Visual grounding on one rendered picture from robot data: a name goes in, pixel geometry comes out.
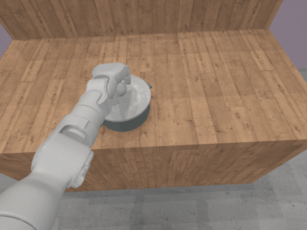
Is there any table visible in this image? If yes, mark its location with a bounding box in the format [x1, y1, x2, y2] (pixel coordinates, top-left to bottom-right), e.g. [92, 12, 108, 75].
[0, 0, 307, 192]

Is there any knob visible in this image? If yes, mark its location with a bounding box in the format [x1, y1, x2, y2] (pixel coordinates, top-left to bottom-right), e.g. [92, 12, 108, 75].
[116, 81, 127, 97]

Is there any left robot hand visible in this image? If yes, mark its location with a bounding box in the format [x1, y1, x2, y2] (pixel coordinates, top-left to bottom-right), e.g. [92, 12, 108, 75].
[92, 62, 131, 105]

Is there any robot left forearm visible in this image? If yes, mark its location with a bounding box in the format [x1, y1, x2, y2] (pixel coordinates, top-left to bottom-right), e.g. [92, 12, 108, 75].
[31, 72, 117, 171]

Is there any lid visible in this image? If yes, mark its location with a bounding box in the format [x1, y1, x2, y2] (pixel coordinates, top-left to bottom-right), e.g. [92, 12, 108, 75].
[105, 75, 151, 122]

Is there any pot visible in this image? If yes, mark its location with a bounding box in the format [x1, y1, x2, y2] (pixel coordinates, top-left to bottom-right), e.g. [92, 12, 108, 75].
[100, 81, 152, 132]

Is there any robot left upper arm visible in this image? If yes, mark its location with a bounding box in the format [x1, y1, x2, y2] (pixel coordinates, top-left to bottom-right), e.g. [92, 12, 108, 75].
[0, 132, 94, 230]

